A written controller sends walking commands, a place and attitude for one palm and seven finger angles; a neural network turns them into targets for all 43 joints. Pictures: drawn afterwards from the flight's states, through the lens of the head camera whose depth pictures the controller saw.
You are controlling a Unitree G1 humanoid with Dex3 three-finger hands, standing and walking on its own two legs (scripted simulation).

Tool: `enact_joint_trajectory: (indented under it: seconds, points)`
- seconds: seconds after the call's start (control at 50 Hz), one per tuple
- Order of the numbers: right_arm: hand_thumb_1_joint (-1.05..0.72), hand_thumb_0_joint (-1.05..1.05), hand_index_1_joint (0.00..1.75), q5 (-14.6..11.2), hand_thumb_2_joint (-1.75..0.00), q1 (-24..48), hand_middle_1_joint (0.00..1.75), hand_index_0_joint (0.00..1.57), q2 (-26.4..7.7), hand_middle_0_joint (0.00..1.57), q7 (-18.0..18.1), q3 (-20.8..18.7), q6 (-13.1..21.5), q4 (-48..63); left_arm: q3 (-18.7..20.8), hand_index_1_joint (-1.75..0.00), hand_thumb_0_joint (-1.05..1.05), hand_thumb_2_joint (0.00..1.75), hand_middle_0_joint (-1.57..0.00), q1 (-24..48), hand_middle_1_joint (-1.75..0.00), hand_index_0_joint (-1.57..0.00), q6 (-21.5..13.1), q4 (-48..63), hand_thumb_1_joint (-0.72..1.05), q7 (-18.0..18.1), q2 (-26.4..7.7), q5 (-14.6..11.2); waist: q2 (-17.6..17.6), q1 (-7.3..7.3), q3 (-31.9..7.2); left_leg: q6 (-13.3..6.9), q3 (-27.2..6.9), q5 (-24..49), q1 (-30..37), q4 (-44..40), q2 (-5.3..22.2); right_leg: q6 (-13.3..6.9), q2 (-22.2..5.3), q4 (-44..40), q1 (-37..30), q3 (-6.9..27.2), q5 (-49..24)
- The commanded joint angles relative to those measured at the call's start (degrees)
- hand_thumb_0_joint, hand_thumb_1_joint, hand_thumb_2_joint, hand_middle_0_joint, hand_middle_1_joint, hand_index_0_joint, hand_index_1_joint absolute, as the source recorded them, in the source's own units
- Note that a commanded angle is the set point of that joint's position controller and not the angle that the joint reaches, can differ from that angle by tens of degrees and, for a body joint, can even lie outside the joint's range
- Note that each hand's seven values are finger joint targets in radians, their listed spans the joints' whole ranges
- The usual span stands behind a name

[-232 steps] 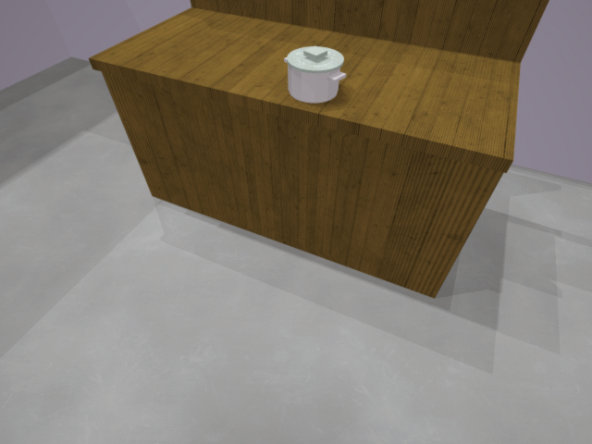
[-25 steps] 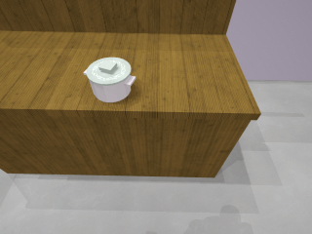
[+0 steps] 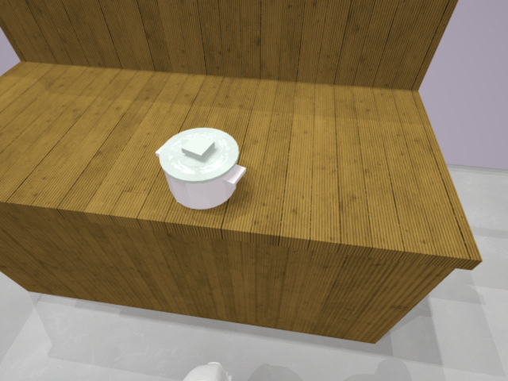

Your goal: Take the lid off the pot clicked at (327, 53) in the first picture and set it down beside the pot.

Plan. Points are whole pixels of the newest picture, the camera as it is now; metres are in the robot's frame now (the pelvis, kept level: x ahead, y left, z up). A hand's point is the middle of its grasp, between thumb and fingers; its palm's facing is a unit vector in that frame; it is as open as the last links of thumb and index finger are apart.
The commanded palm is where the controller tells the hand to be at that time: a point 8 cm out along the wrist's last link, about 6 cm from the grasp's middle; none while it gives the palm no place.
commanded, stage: come to a stop and stand still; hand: left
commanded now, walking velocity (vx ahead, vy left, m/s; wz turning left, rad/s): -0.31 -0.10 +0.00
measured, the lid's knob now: (198, 147) +0.53 +0.18 +0.05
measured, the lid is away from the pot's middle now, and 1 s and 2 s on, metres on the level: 0.00 0.00 0.00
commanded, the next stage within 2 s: look again from close up in 1.04 s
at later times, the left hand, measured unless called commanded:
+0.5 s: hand out of the picture +0.04 +0.21 -0.18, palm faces +0.00 -0.97 -0.26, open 7.4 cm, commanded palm none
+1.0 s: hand out of the picture +0.01 +0.13 -0.17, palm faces +0.03 -0.98 -0.19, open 7.3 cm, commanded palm none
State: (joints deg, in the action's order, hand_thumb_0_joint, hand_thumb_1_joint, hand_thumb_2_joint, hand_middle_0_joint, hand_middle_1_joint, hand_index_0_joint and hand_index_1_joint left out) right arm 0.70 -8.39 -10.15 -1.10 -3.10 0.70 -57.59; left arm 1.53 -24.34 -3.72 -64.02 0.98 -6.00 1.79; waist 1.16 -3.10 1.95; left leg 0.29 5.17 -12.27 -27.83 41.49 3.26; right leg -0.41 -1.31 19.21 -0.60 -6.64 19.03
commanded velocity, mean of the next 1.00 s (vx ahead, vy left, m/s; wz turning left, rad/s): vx -0.06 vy -0.05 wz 0.00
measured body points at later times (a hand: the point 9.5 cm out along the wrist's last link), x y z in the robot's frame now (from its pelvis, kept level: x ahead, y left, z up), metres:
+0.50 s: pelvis +0.01 +0.01 -0.01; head +0.03 +0.01 +0.44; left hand +0.04 +0.26 -0.16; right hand +0.07 -0.23 -0.16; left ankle +0.10 +0.11 -0.74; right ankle -0.02 -0.12 -0.73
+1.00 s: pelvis +0.02 -0.04 +0.00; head +0.02 -0.05 +0.45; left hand +0.01 +0.18 -0.16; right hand -0.02 -0.24 -0.17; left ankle +0.01 +0.12 -0.74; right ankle -0.02 -0.12 -0.74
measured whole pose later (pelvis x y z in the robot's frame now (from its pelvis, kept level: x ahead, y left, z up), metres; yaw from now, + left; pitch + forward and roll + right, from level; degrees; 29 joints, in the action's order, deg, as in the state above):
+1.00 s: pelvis +0.02 -0.04 +0.00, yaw -1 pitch -1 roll +0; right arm 0.2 -18.1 -6.4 2.4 -0.3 -0.7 -67.6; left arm 0.4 -16.0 -0.6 -66.1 1.9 -7.0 0.4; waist 1.1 0.4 1.6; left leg 3.0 -0.8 -13.5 -9.5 24.2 2.8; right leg -3.0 1.9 24.5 7.1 -3.3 16.4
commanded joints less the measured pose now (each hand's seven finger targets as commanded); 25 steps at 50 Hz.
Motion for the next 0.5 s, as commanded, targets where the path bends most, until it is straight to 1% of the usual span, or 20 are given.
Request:
enact_joint_trajectory:
  seconds: [0.0,0.02,0.04,0.06,0.08,0.1,0.12,0.14,0.18,0.22,0.24,0.28,0.3,0.34,0.38,0.4,0.42,0.44,0.46,0.48]
  points:
    - [-0.90,0.00,0.30,0.4,-0.90,-8.6,0.30,0.20,-2.1,0.20,1.4,0.5,2.1,0.1,1.6,-0.30,0.00,0.90,-0.20,-1.1,-0.30,-0.20,0.2,1.4,0.90,1.6,-9.0,-0.5,-9.0,5.40,-1.0,-1.2,0.0,11.0,15.8,-14.9,-3.3,-3.7,-10.1,11.9,3.9,4.1,-46.1]
    - [-0.90,0.00,0.30,0.8,-0.90,-13.3,0.30,0.20,-5.5,0.20,2.1,-0.1,2.4,-1.1,1.1,-0.30,0.00,0.90,-0.20,-2.6,-0.30,-0.20,0.6,1.3,0.90,1.8,-7.6,-1.2,-3.8,6.50,-6.5,-2.7,-4.7,33.5,27.9,-13.2,3.8,-1.0,-5.9,20.4,10.1,2.2,-31.1]
    - [-0.90,0.00,0.30,0.4,-0.90,-14.9,0.30,0.20,-9.5,0.20,2.6,-0.4,2.4,-1.0,0.2,-0.30,0.00,0.90,-0.20,-5.9,-0.30,-0.20,1.0,0.9,0.90,2.1,-5.4,-2.1,5.7,5.41,-12.1,-8.3,-17.2,60.6,37.8,-12.1,16.3,1.3,-0.6,29.5,19.7,1.2,2.8]
    - [-0.90,0.00,0.30,-0.4,-0.90,-14.1,0.30,0.20,-10.2,0.20,3.2,-0.1,1.5,-1.0,0.2,-0.30,0.00,0.90,-0.20,-7.9,-0.30,-0.20,1.9,0.6,0.90,2.5,-4.8,-2.2,6.9,4.42,-12.9,-12.5,-17.7,68.5,30.8,-16.7,19.8,1.1,-0.2,36.5,15.6,6.0,19.3]
    - [-0.90,0.00,0.30,-0.4,-0.90,-10.1,0.30,0.20,-8.5,0.20,3.6,0.6,1.1,-0.1,0.2,-0.30,0.00,0.90,-0.20,-7.2,-0.30,-0.20,2.6,0.9,0.90,2.8,-4.8,-1.7,4.3,2.95,-7.4,-12.8,-14.2,61.3,24.3,-18.8,19.0,0.9,-1.5,38.7,15.3,7.9,18.5]
    - [-0.90,0.00,0.30,-0.5,-0.90,-7.0,0.30,0.20,-6.8,0.20,4.2,1.2,1.2,-0.2,0.2,-0.30,0.00,0.90,-0.20,-5.6,-0.30,-0.20,3.5,0.1,0.90,3.0,-4.4,-1.6,7.0,2.21,-4.2,-10.8,-14.2,53.8,18.1,-21.8,17.4,1.6,-1.7,38.7,15.3,9.4,14.8]
    - [-0.90,0.00,0.30,-0.5,-0.90,-4.5,0.30,0.20,-5.7,0.20,4.4,1.4,0.7,-0.1,0.7,-0.30,0.00,0.90,-0.20,-4.9,-0.30,-0.20,4.4,-0.3,0.90,3.1,-5.2,-1.3,9.7,1.65,-1.4,-9.6,-13.6,46.2,14.3,-23.5,16.2,2.0,-2.2,38.6,15.5,10.2,12.8]
    - [-0.90,0.00,0.30,-0.4,-0.90,-2.7,0.30,0.20,-5.1,0.20,4.3,1.5,0.3,0.3,0.9,-0.30,0.00,0.90,-0.20,-4.8,-0.30,-0.20,5.0,-0.1,0.90,2.8,-6.5,-1.2,7.4,1.19,-0.3,-9.5,-12.7,39.3,13.1,-24.4,15.4,2.1,-2.7,38.2,15.9,10.1,11.8]
    - [-0.90,0.00,0.30,-0.4,-0.90,-0.6,0.30,0.20,-5.8,0.20,4.2,0.9,-0.5,0.8,1.4,-0.30,0.00,0.90,-0.20,-3.9,-0.30,-0.20,5.9,0.8,0.90,2.3,-7.0,-1.0,6.1,1.10,-1.8,-9.8,-10.6,28.5,13.2,-25.2,14.2,2.4,-2.2,37.7,17.3,9.3,9.3]
    - [-0.90,0.00,0.30,-0.3,-0.90,-1.8,0.30,0.20,-6.5,0.20,4.3,0.1,-1.1,0.9,1.9,-0.30,0.00,0.90,-0.20,-2.2,-0.30,-0.20,6.7,2.0,0.90,1.9,-7.5,-0.4,4.9,2.05,-3.3,-9.9,-11.7,21.5,14.6,-26.2,14.4,2.4,-1.2,40.6,20.3,9.2,7.3]
    - [-0.90,0.00,0.30,-0.3,-0.90,-1.8,0.30,0.20,-6.6,0.20,4.3,0.0,-1.1,0.9,2.0,-0.30,0.00,0.90,-0.20,-1.6,-0.30,-0.20,6.8,2.7,0.90,1.7,-7.9,-0.5,2.3,1.96,-3.5,-10.1,-12.2,18.2,14.0,-26.5,14.8,2.3,-1.2,41.2,20.7,9.4,7.2]
    - [-0.90,0.00,0.30,0.1,-0.90,-1.8,0.30,0.20,-6.4,0.20,4.0,-0.8,-1.3,1.5,2.5,-0.30,0.00,0.90,-0.20,-0.3,-0.30,-0.20,7.2,4.0,0.90,1.5,-7.3,-0.1,3.9,2.21,-3.3,-9.3,-11.4,9.2,12.7,-28.0,13.9,2.5,-0.9,40.8,21.7,9.2,5.5]
    - [-0.90,0.00,0.30,0.1,-0.90,-1.6,0.30,0.20,-6.6,0.20,3.9,-0.8,-1.4,1.6,2.5,-0.30,0.00,0.90,-0.20,0.0,-0.30,-0.20,7.4,4.5,0.90,1.3,-7.3,-0.1,5.8,2.30,-3.5,-9.1,-11.5,4.9,12.8,-28.5,13.4,2.5,-0.8,39.4,22.1,8.8,5.3]
    - [-0.90,0.00,0.30,0.3,-0.90,-1.7,0.30,0.20,-6.8,0.20,3.7,-1.0,-1.5,1.5,2.3,-0.30,0.00,0.90,-0.20,1.2,-0.30,-0.20,7.3,5.1,0.90,1.0,-7.3,-0.1,6.4,2.77,-3.1,-9.1,-12.7,-2.7,12.7,-29.4,13.3,2.2,-1.0,34.1,21.3,7.8,6.4]
    - [-0.90,0.00,0.30,0.6,-0.90,-2.3,0.30,0.20,-7.3,0.20,3.3,-1.3,-1.8,1.1,1.8,-0.30,0.00,0.90,-0.20,1.9,-0.30,-0.20,7.0,5.3,0.90,0.9,-6.8,-0.2,8.4,3.35,-2.8,-8.4,-13.3,-10.5,12.8,-30.7,12.4,1.7,-0.7,27.8,19.4,5.9,7.3]
    - [-0.90,0.00,0.30,0.7,-0.90,-2.7,0.30,0.20,-7.4,0.20,3.1,-1.4,-1.9,0.7,1.6,-0.30,0.00,0.90,-0.20,2.3,-0.30,-0.20,6.8,5.2,0.90,0.9,-6.5,-0.3,9.2,3.64,-2.1,-8.2,-14.1,-12.9,12.2,-31.2,12.3,1.3,-0.4,24.9,18.3,5.5,7.5]
    - [-0.90,0.00,0.30,0.8,-0.90,-3.1,0.30,0.20,-7.6,0.20,3.0,-1.5,-2.0,0.5,1.5,-0.30,0.00,0.90,-0.20,1.8,-0.30,-0.20,6.6,5.0,0.90,1.0,-6.5,-0.4,9.8,3.45,-1.7,-7.8,-14.6,-14.6,11.0,-31.4,12.3,0.7,-0.3,21.4,16.4,5.5,7.2]
    - [-0.90,0.00,0.30,0.7,-0.90,-3.1,0.30,0.20,-7.4,0.20,2.9,-1.4,-1.9,0.2,1.4,-0.30,0.00,0.90,-0.20,0.6,-0.30,-0.20,6.2,4.4,0.90,1.0,-6.8,-0.6,7.5,2.53,-0.9,-7.1,-14.5,-15.4,9.0,-30.7,11.9,0.2,-0.3,15.8,12.9,5.5,5.0]
    - [-0.90,0.00,0.30,0.6,-0.90,-3.6,0.30,0.20,-7.7,0.20,2.8,-1.5,-2.2,0.0,1.2,-0.30,0.00,0.90,-0.20,-1.1,-0.30,-0.20,5.9,3.4,0.90,1.0,-6.5,-0.5,5.5,1.85,-0.6,-5.6,-12.5,-17.1,7.1,-29.8,10.1,0.2,0.5,9.1,8.8,3.9,0.6]
    - [-0.90,0.00,0.30,0.4,-0.90,-4.5,0.30,0.20,-6.8,0.20,2.6,-1.4,-2.4,-0.4,1.1,-0.30,0.00,0.90,-0.20,-2.3,-0.30,-0.20,5.6,2.8,0.90,1.2,-7.0,-0.3,2.3,1.72,-0.5,-3.6,-10.1,-17.7,6.4,-27.6,7.2,0.1,0.6,2.7,6.1,3.6,-2.4]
